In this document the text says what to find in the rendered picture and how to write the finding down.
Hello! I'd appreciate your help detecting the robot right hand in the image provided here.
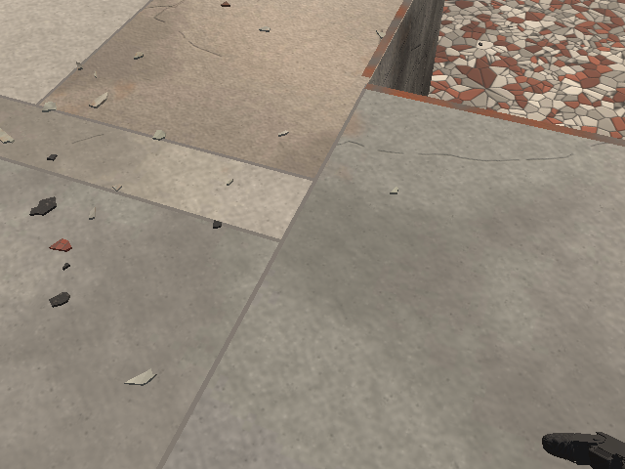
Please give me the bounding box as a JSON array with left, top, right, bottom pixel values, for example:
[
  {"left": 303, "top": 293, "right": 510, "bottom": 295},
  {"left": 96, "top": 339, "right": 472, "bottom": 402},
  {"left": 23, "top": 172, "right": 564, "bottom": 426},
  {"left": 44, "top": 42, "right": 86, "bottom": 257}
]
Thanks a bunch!
[{"left": 542, "top": 432, "right": 625, "bottom": 469}]

